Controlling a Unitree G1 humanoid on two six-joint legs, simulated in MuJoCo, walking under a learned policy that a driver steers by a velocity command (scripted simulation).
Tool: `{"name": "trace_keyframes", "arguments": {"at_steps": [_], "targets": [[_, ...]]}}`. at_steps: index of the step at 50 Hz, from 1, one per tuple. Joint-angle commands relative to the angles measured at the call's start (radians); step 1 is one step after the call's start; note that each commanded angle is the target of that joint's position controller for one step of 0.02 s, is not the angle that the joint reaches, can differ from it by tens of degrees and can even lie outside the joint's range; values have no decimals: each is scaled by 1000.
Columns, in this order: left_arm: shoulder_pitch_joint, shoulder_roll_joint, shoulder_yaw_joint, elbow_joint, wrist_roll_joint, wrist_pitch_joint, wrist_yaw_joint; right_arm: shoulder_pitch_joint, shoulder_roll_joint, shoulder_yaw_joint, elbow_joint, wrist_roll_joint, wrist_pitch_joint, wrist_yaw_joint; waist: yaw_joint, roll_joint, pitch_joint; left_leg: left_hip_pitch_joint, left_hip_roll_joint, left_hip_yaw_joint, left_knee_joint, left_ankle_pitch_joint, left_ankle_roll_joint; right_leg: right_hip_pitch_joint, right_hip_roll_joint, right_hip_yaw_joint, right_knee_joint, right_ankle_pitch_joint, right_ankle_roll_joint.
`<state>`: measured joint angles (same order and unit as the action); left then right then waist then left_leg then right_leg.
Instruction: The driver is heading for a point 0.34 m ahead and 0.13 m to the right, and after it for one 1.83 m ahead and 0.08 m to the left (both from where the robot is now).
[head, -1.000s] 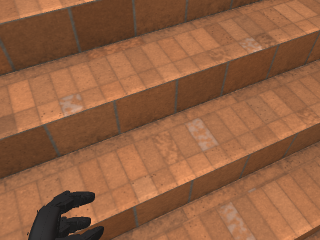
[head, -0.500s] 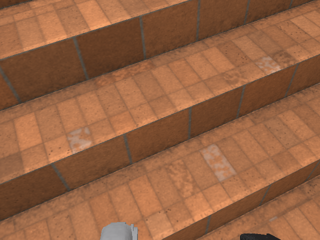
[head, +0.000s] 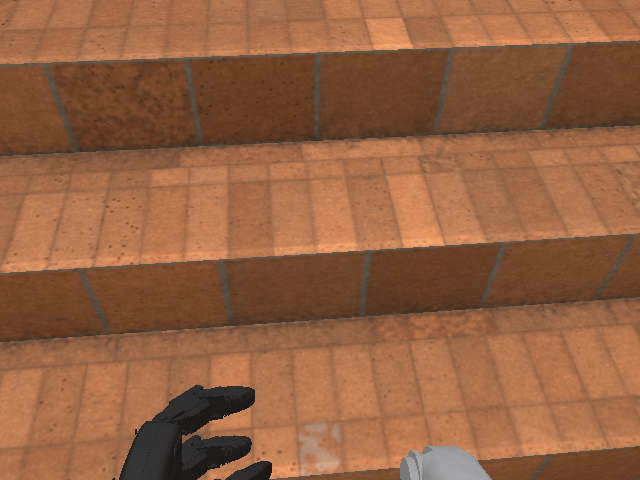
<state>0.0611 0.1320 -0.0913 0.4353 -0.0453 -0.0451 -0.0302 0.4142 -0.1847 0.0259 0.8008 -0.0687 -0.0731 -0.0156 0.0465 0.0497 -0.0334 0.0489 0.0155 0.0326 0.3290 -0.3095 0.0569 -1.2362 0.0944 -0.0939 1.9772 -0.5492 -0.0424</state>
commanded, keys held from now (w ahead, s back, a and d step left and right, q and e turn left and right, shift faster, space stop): w+e+shift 0.28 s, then w+q+shift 0.72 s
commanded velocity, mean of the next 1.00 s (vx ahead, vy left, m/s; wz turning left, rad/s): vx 0.97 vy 0.00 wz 0.17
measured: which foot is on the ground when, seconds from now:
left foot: down 0.00-0.10, up 0.12-0.54, down 0.56-0.92, up 0.94-1.00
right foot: up 0.00-0.06, down 0.08-0.56, up 0.58-0.88, down 0.90-1.00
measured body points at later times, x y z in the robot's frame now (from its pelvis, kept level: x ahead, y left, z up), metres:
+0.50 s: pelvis +0.32 -0.01 +0.20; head +0.31 -0.05 +0.65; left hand +0.31 +0.18 +0.06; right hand +0.61 -0.14 +0.25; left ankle +0.49 +0.05 -0.32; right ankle +0.17 -0.05 -0.54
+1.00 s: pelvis +0.71 -0.04 +0.45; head +0.68 -0.03 +0.90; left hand +0.86 +0.20 +0.38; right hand +0.82 -0.27 +0.33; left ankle +0.56 +0.04 -0.07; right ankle +0.78 -0.18 -0.20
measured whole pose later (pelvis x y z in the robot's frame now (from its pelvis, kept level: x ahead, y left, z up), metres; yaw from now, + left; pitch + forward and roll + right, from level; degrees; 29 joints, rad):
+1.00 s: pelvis +0.71 -0.04 +0.45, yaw +12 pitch +4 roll -4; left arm 0.12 0.13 -0.07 0.63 0.03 -0.13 0.05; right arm 0.37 -0.23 -0.02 0.88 -0.01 -0.09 0.07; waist 0.05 0.04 -0.13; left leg -0.58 -0.13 -0.16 1.73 -0.14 0.17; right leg -0.67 -0.12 -0.16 1.13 -0.51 0.01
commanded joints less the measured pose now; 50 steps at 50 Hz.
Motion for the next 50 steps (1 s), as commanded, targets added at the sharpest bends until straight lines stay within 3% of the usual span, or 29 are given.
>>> {"name": "trace_keyframes", "arguments": {"at_steps": [1,3,4,5,6,7,9,13,18,21,22,24,26,27,28,29,30,31,33,36,40,42,43,44,45,46,47,48,50], "targets": [[-41,161,38,-74,37,-3,-44,19,-206,-35,-49,43,-4,-71,75,-23,-177,-336,112,83,-92,1490,49,803,107,-278,-589,224,2],[351,280,125,16,43,63,-20,-229,-417,-87,-126,17,8,-57,261,198,-359,-40,292,-12,154,2003,116,945,57,-105,-750,-95,-35],[490,309,156,106,48,55,-26,-365,-341,-75,-183,35,17,-43,308,171,-305,11,215,56,502,1928,155,955,78,-23,-1033,-45,-113],[602,321,153,202,98,31,-27,-480,-209,-43,-292,53,-6,-31,280,-126,-215,-427,69,-38,928,1041,121,1137,17,341,-1209,72,-227],[536,269,131,234,157,16,6,-529,-53,9,-386,39,-43,21,119,-476,-147,-671,-169,-155,1295,252,89,1043,-105,955,-1575,-210,-353],[427,137,96,199,145,-11,22,-442,-11,19,-408,20,-76,69,-5,-365,-56,-761,-154,-290,1484,212,123,914,-147,1170,-1736,-404,-321],[443,38,78,248,81,-31,13,-448,27,41,-420,-22,-92,120,-78,-11,90,-887,-125,-251,1654,174,147,758,-128,1034,-1670,-306,-254],[385,39,57,281,49,-44,-2,-375,126,95,-392,-4,-83,106,-132,106,54,-1172,-62,-169,1955,128,106,792,-49,700,-1534,107,-234],[502,49,33,402,55,-22,10,-656,185,140,-502,54,-63,54,-35,-39,201,-1478,1,0,1945,50,26,749,-118,598,-1665,134,-167],[675,66,42,512,31,6,51,-918,224,170,-597,69,-69,49,71,-78,132,-1236,41,206,1479,128,2,726,-181,495,-1922,343,-145],[605,83,49,507,33,-2,65,-866,230,157,-602,57,-76,48,10,-167,32,-961,45,165,1354,109,27,716,-205,428,-1919,716,-147],[590,176,72,532,55,-41,64,-708,81,76,-541,72,-79,45,-75,-258,-250,-502,-78,280,1147,-65,52,946,-221,250,-1754,1947,-127],[436,342,128,480,76,-33,77,-406,-140,-23,-395,107,-41,53,-222,-395,-294,-562,-105,167,849,-331,73,1316,-307,260,-1417,2429,-177],[337,350,142,430,92,-30,78,-245,-211,-56,-295,111,-24,55,-263,-292,-313,-393,-104,48,682,-255,114,1276,-321,248,-1222,2445,-181],[150,295,134,328,126,-57,73,-1,-256,-61,-155,60,-10,68,-314,13,-289,-193,-88,-236,441,-172,166,1039,-241,282,-865,1966,-202],[66,51,87,248,130,-84,26,73,-190,-53,-51,7,20,49,-219,517,-186,-27,122,-827,57,-190,370,495,53,253,-322,528,-66],[42,33,73,177,96,-134,-38,15,-11,-16,-38,0,21,24,-150,278,-69,-120,196,-1097,-57,-488,369,247,52,337,37,406,-92],[-31,-5,46,100,82,-161,-83,2,77,9,5,15,1,25,-95,85,70,-258,196,-980,-12,-520,330,84,15,319,173,377,-119],[4,-109,-8,63,107,-151,-101,-58,115,17,71,27,-4,51,37,-159,111,-343,101,-659,85,-224,233,-76,-41,252,428,341,-143],[49,-88,-48,10,77,-114,-67,-248,55,19,66,39,16,62,175,-154,199,-711,10,-344,-27,-47,156,-4,-150,159,269,312,-62],[-292,-121,-119,-168,110,-116,-2,-22,-63,-1,146,120,-3,40,47,-112,159,-783,-4,-427,-161,-123,178,31,-236,44,-35,277,-2],[-466,-125,-144,-235,123,-140,10,133,-97,-27,152,152,-3,4,-49,-142,-23,-885,24,-361,-305,420,174,655,-204,-110,-606,246,-8],[-274,-40,-71,-181,92,-151,38,202,-95,-22,173,140,-47,-1,34,-65,-267,-852,6,-352,-128,1239,169,1141,-73,-177,-623,184,12],[-36,80,-5,-150,95,-147,68,131,-226,-61,156,110,-85,10,186,48,-455,-742,23,-360,160,1811,136,1361,-90,-17,-710,79,-19],[382,303,109,-2,83,-124,73,-134,-422,-124,78,71,-85,16,408,208,-622,-437,56,-446,465,1928,129,1383,-151,279,-944,-147,-81],[646,460,158,135,79,-115,57,-270,-319,-103,-13,19,-104,25,399,-109,-686,-475,2,-376,740,1392,178,1548,-296,518,-1148,-95,-131],[566,440,159,208,77,-90,86,-253,-63,-54,-69,25,-107,59,258,-612,-632,-927,-187,-310,1311,276,107,1638,-536,1197,-1595,-91,-306],[433,302,134,218,59,-57,111,-358,-58,-56,-120,25,-108,106,217,-430,-393,-1146,-119,-283,1731,183,106,1480,-592,1248,-1651,-219,-306],[334,-12,62,388,71,-51,87,-535,132,6,-308,65,-39,133,64,-148,24,-1412,-43,-186,2115,33,140,1118,-534,756,-1575,-112,-200]]}}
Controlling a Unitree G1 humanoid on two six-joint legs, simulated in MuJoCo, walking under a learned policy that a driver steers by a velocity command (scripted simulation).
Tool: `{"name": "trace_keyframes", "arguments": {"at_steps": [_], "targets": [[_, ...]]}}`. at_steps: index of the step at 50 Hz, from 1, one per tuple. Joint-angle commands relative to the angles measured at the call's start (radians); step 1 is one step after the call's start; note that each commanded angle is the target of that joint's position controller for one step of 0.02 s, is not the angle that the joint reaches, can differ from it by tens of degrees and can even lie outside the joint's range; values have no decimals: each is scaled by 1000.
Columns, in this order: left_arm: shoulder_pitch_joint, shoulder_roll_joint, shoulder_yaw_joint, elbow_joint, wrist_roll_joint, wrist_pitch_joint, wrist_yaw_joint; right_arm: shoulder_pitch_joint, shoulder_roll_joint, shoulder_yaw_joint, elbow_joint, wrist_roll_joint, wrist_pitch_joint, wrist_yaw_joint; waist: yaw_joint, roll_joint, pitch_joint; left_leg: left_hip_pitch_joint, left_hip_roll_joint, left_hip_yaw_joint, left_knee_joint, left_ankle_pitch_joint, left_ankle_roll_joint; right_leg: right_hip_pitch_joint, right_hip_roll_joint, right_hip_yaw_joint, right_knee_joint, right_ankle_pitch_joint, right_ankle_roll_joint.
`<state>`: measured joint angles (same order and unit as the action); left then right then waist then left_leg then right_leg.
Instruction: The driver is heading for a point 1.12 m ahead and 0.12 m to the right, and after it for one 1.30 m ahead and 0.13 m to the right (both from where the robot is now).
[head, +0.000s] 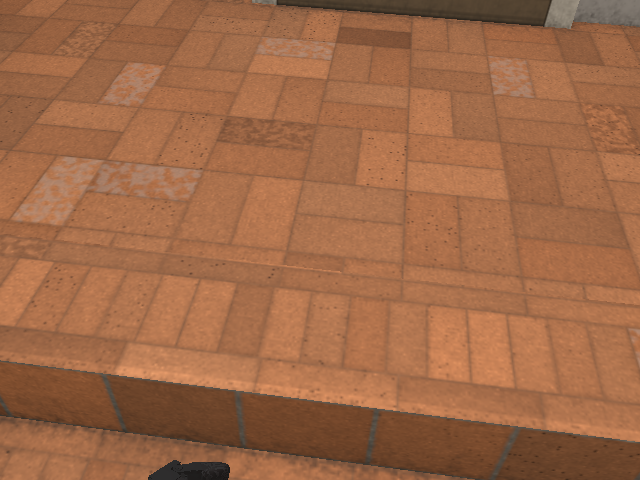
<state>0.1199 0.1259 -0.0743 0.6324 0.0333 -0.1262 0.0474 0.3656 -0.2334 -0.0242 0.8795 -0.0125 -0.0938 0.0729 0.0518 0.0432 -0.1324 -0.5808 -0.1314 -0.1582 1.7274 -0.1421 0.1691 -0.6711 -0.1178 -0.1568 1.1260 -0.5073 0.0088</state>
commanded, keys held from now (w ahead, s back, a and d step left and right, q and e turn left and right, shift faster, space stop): w+q+shift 0.18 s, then w+e+shift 0.82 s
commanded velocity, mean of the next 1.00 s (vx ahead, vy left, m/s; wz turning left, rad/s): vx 1.00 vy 0.00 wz -0.20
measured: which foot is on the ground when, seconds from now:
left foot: up 0.00-0.26, down 0.28-0.74, up 0.76-1.00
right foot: down 0.00-0.30, up 0.32-0.70, down 0.72-1.00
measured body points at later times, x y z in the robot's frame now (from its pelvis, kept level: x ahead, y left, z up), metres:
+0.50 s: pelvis +0.37 +0.08 +0.24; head +0.34 +0.09 +0.69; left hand +0.56 +0.30 +0.18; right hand +0.33 -0.15 +0.10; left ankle +0.34 +0.16 -0.47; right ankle +0.37 -0.10 -0.14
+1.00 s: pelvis +0.74 +0.08 +0.45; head +0.72 +0.08 +0.90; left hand +0.76 +0.28 +0.30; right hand +0.98 -0.14 +0.49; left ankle +0.93 +0.21 -0.15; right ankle +0.63 +0.03 -0.29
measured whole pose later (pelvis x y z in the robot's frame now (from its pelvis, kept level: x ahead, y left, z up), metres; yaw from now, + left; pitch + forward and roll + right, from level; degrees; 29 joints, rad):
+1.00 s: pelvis +0.74 +0.08 +0.45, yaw -18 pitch +4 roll +1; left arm 0.57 0.10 -0.03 0.88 -0.03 -0.05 -0.03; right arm -0.06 -0.09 0.11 0.41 -0.05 -0.18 0.01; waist 0.01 0.00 -0.13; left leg -0.99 0.07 -0.09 1.31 -0.12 0.03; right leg -0.14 0.17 0.26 0.49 -0.37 -0.14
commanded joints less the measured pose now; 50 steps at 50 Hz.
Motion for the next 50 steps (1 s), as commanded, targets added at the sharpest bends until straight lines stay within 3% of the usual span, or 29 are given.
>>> {"name": "trace_keyframes", "arguments": {"at_steps": [1,4,9,11,13,14,15,16,17,19,21,26,28,30,31,33,34,35,36,37,38,39,40,42,43,45,47,49,50], "targets": [[206,-99,30,253,-9,38,-7,-398,211,71,-402,15,13,43,-51,-64,190,-767,146,-26,705,-139,42,423,-285,582,-685,-61,-156],[-8,-71,38,268,18,59,-39,-212,198,96,-408,69,65,24,-251,-24,286,-590,212,-27,461,-101,4,61,-231,85,-852,251,-34],[93,155,67,313,3,64,-16,-480,119,115,-552,47,114,-26,-203,3,304,-750,238,166,192,-86,-26,297,-102,-199,-1024,393,-30],[290,274,74,350,-43,43,3,-559,120,155,-590,45,72,-4,-161,-28,111,-90,219,314,-276,-47,-17,174,-94,-194,-1200,692,-134],[355,446,109,326,-44,10,-12,-314,-79,45,-495,41,57,-8,-277,-185,-191,391,23,420,-306,-285,-27,420,-188,-102,-865,2022,-216],[276,531,145,292,-53,26,-14,-156,-150,1,-441,22,69,-14,-354,-257,-255,381,0,346,-619,-365,-13,653,-203,-55,-647,2112,-199],[249,496,156,258,-49,26,-4,-60,-231,-37,-372,3,91,-12,-339,-231,-269,522,42,38,-857,-338,2,587,-194,82,-410,1853,-174],[251,243,110,185,-27,4,-36,83,-356,-69,-257,-2,106,-27,-218,375,-346,807,321,-631,-1238,-457,134,140,54,172,90,629,-117],[152,189,127,203,-49,-25,-66,166,-246,-46,-203,-24,84,-49,-263,238,-388,763,411,-950,-1456,-766,72,-45,183,473,626,448,-138],[-158,-33,72,16,-61,-41,-83,83,-39,8,-82,-1,31,-11,-174,15,-3,454,413,-643,-1353,-555,-42,-360,182,466,1006,447,-199],[-34,-130,13,-9,-50,-31,-127,24,155,47,29,-21,4,6,-37,-59,79,334,376,-328,-1235,-225,-101,-460,157,517,1139,523,-246],[-3,-125,-30,-30,-109,63,-131,-81,178,88,98,-75,16,-2,99,-13,207,145,372,164,-1388,36,-149,-738,145,337,1370,412,-218],[-121,-88,-41,-106,-95,76,-115,-102,131,100,99,-64,30,-9,111,-18,228,-15,291,321,-1481,67,-177,-639,131,242,1080,517,-187],[-325,-35,-53,-181,-84,85,-104,59,39,95,136,-12,15,-58,32,-16,209,-76,319,342,-1726,31,-113,-459,110,45,776,469,-125],[-305,2,-39,-183,-84,86,-107,52,29,107,143,-6,-11,-72,47,7,111,-98,287,432,-1742,371,-123,-134,114,-56,623,485,-141],[-239,101,10,-166,-61,77,-102,217,-139,73,158,14,-28,-100,70,80,-146,230,290,452,-1548,1426,-107,194,217,-132,397,391,-179],[-175,117,30,-151,-51,86,-112,192,-303,24,133,25,-16,-133,122,230,-146,486,376,409,-1452,1731,-93,119,220,-132,281,89,-179],[-76,170,63,-123,-46,97,-131,95,-344,0,81,15,20,-157,160,274,-143,711,436,365,-1264,1930,-82,46,255,-130,172,-116,-193],[8,233,91,-95,-62,108,-143,22,-328,-13,22,-3,49,-161,179,267,-151,757,445,350,-1011,1884,-70,109,275,-8,-12,-170,-227],[197,334,127,-24,-28,113,-171,-64,-289,-16,-63,-26,20,-164,222,113,-194,461,395,250,-710,1577,-16,423,226,345,-194,-129,-284],[184,354,133,24,-21,120,-161,-133,-65,23,-161,-28,-36,-100,72,-384,-98,33,71,171,-258,144,-63,496,105,908,-658,-274,-428],[175,161,78,41,16,101,-122,-220,21,27,-258,-30,-88,-47,8,-430,-11,-225,-4,-44,221,24,-30,455,48,1267,-878,-395,-432],[287,32,43,116,11,81,-109,-359,62,42,-359,-32,-106,-19,-2,-313,124,-392,22,-49,427,-28,18,356,67,1160,-850,-297,-344],[336,-35,42,171,-32,62,-113,-312,185,101,-414,-60,-96,13,-107,-34,201,-595,55,-11,584,-121,28,350,152,825,-685,69,-288],[307,-28,47,178,-42,63,-121,-227,210,121,-397,-50,-82,18,-160,17,163,-601,84,5,526,-144,10,362,183,713,-672,52,-276],[153,22,60,112,-50,61,-116,-199,84,96,-385,-17,-69,-4,-221,96,200,-473,148,58,144,-145,-58,197,205,610,-774,77,-253],[120,101,80,87,-66,36,-87,-381,39,102,-471,-44,-76,-52,-181,81,272,-275,186,141,-314,-76,-133,-37,227,597,-894,104,-260],[189,185,108,86,-77,21,-46,-461,10,91,-514,-53,-87,-88,-115,37,175,91,195,191,-636,105,-178,-104,213,571,-970,207,-253],[203,217,122,86,-93,21,-34,-451,3,77,-515,-16,-85,-98,-114,-36,131,253,181,187,-791,142,-202,-91,209,554,-978,212,-247]]}}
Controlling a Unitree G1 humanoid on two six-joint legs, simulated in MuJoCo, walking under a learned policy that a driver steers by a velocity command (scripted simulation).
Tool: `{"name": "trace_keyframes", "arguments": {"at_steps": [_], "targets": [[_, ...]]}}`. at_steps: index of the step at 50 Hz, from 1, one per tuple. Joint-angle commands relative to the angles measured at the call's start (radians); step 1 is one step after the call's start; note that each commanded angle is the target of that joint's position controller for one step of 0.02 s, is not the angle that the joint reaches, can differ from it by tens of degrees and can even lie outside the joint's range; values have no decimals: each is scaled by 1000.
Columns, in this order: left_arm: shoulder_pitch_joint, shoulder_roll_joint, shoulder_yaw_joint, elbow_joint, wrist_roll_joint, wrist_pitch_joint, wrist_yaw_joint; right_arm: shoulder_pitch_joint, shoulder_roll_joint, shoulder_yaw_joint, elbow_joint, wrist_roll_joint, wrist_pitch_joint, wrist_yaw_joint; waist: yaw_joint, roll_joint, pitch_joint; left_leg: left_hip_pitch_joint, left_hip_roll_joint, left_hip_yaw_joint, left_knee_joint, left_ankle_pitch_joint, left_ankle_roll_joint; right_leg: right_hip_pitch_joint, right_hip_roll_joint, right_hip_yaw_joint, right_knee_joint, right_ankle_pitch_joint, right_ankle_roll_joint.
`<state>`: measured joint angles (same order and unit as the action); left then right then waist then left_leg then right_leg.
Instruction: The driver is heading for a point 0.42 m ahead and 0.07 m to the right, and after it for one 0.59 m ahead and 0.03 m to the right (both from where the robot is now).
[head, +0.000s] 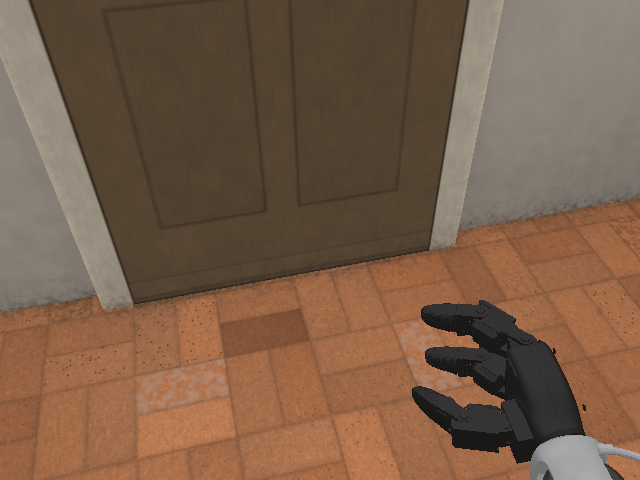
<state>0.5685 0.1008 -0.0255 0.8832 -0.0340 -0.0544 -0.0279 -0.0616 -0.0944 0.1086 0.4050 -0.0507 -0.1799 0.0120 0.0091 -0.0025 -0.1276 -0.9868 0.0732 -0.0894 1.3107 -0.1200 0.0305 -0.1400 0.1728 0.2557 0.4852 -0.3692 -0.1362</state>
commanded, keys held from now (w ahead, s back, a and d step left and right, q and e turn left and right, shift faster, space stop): w+e+shift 0.28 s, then e+shift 0.12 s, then q+shift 0.10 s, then shift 0.50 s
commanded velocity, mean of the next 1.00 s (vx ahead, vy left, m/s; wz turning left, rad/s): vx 0.51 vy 0.00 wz -0.51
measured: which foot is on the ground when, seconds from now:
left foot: up 0.00-0.12, down 0.14-0.52, up 0.54-0.88, down 0.90-1.00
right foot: down 0.00-0.12, up 0.14-0.50, down 0.52-1.00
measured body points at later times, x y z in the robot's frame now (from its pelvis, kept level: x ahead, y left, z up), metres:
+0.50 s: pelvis +0.36 -0.02 -0.02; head +0.38 -0.05 +0.43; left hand +0.71 +0.02 -0.03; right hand +0.18 -0.22 -0.16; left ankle +0.25 +0.20 -0.73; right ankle +0.49 -0.18 -0.71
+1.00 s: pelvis +0.49 -0.06 -0.01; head +0.49 -0.06 +0.44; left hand +0.72 +0.08 -0.12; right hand +0.49 -0.33 -0.12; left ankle +0.59 +0.04 -0.73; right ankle +0.49 -0.18 -0.73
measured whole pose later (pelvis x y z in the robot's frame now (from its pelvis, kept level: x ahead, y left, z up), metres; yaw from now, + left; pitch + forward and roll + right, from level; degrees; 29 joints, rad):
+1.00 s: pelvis +0.49 -0.06 -0.01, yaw -30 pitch +0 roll -1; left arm 0.19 0.21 0.02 0.75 0.04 -0.02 0.00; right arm 0.20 -0.20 0.00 0.77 -0.04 0.01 -0.03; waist 0.02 -0.01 -0.01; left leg -0.35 0.05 -0.03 0.61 -0.27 -0.04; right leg -0.37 0.04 -0.01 0.57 -0.20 -0.03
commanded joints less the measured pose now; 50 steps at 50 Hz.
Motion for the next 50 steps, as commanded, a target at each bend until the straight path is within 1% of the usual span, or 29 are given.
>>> {"name": "trace_keyframes", "arguments": {"at_steps": [1,4,5,6,7,8,9,11,12,14,17,19,22,23,25,26,27,28,29,31,32,35,38,42,44,46,47,49,50], "targets": [[-217,245,77,-170,-33,-49,46,-3,-168,-80,-32,63,10,-43,-67,-35,80,761,-50,86,-532,133,-92,-523,-81,166,-307,85,-93],[-240,287,97,-195,-12,-30,52,134,-308,-171,27,149,42,-62,-141,-159,-3,845,-128,43,-801,24,-125,-121,-78,235,-44,407,-33],[-286,275,99,-225,6,-15,45,291,-338,-199,74,162,42,-63,-208,-144,-84,973,-77,15,-813,-10,-100,-81,-70,191,203,547,11],[-298,209,81,-267,50,-17,31,514,-350,-211,135,149,46,-60,-247,-87,-227,1270,34,-46,-702,-154,-51,-212,-96,140,486,471,20],[-242,17,31,-302,88,-32,19,622,-369,-204,179,96,50,-42,-188,276,-230,1447,162,-223,-691,-156,-25,-454,-50,55,808,-212,6],[-70,10,18,-349,-30,-45,13,578,-442,-220,166,25,43,-32,-83,714,-253,1544,409,-920,-993,-420,203,-810,-50,-33,1062,-196,38],[-160,107,33,-324,-42,-30,34,480,-303,-211,150,41,47,-35,-122,458,-88,1397,392,-947,-1083,-724,225,-913,-155,-78,1210,-56,39],[-369,133,44,-385,5,-4,26,420,-220,-184,209,39,51,-37,-106,60,101,1089,298,-556,-1062,-464,173,-866,-226,-146,1265,69,37],[-416,136,51,-408,14,4,19,399,-195,-176,253,35,51,-30,-78,-5,151,978,240,-401,-1047,-314,139,-823,-255,-133,1216,72,35],[-391,123,54,-429,-23,29,-2,357,-130,-152,314,40,53,-19,-8,70,219,833,197,-192,-1058,-160,94,-783,-304,-114,1133,49,50],[-452,161,57,-494,10,42,-6,257,-204,-165,345,44,66,-45,43,54,290,659,167,39,-1098,171,61,-723,-316,-151,866,140,105],[-482,170,62,-495,27,33,-17,246,-305,-188,362,35,63,-67,33,27,237,641,136,150,-1090,274,48,-573,-304,-220,585,303,111],[-547,173,70,-490,25,17,-33,382,-401,-202,412,58,59,-65,-17,9,141,744,143,174,-1023,561,52,-320,-192,-304,303,393,77],[-535,196,81,-490,29,13,-32,416,-427,-204,426,61,64,-57,-4,38,120,816,161,166,-967,740,59,-274,-148,-317,252,353,53],[-321,266,122,-424,38,1,-22,424,-421,-199,433,74,77,-41,126,57,23,862,153,184,-696,879,39,-12,-103,-311,60,460,-14],[-238,322,139,-396,53,2,-4,424,-401,-192,416,70,69,-37,168,42,-6,747,85,208,-464,651,3,162,-155,-248,13,660,-36],[-227,389,126,-389,80,2,17,523,-254,-157,383,-4,64,-21,53,-267,-117,441,-68,203,-3,-577,-40,469,-437,36,209,1471,-127],[-191,334,102,-408,119,-9,14,663,-289,-137,438,52,52,-1,85,-289,-475,364,-118,-110,251,-603,-41,612,-648,392,128,1413,-325],[-233,314,103,-401,107,-5,5,568,-363,-156,435,67,67,-2,106,-146,-446,404,-73,-88,267,-489,-59,462,-571,341,24,1204,-308],[-375,250,81,-376,50,-13,4,401,-299,-143,367,49,101,-34,23,34,-143,336,6,-2,115,-324,-87,135,-470,156,-40,935,-208],[-408,233,74,-359,53,-18,3,409,-278,-143,360,47,119,-42,-15,35,-79,389,22,-4,64,-305,-90,0,-440,102,-69,893,-195],[-442,225,69,-313,79,-29,3,447,-226,-141,353,35,154,-47,-79,-19,-45,562,31,15,-125,-289,-95,-233,-400,-27,-150,857,-171],[-464,228,75,-282,77,-17,11,382,-181,-127,337,30,166,-54,-67,-56,-46,641,18,41,-415,-213,-103,-265,-344,-124,-151,784,-140],[-455,239,82,-250,69,9,17,312,-222,-140,324,40,183,-52,-42,-106,-7,734,-6,51,-616,-77,-87,-316,-340,-75,-192,147,-107],[-440,197,66,-227,62,14,17,295,-229,-146,317,19,187,-51,-46,-106,32,795,-27,77,-725,-87,-58,-351,-295,-78,-163,-93,-38],[-373,160,56,-196,70,12,23,280,-284,-148,288,-1,182,-54,-7,-3,87,797,79,-36,-839,-1,0,-384,-203,-125,-33,-174,55],[-294,139,54,-186,63,17,27,212,-301,-157,291,5,181,-51,64,180,88,650,102,-69,-895,-203,43,-262,-153,-225,-3,-55,89],[-366,192,71,-181,77,31,42,178,-202,-133,285,15,167,-41,36,154,124,507,58,-59,-959,-393,14,-107,-158,-231,41,88,109],[-385,188,71,-176,71,36,50,178,-202,-129,289,12,159,-41,29,138,144,510,33,-26,-941,-356,-13,-107,-173,-212,25,102,99]]}}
